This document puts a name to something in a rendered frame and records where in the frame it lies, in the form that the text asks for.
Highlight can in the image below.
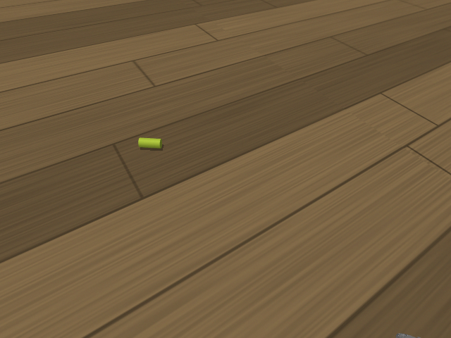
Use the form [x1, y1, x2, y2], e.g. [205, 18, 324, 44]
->
[138, 137, 162, 149]

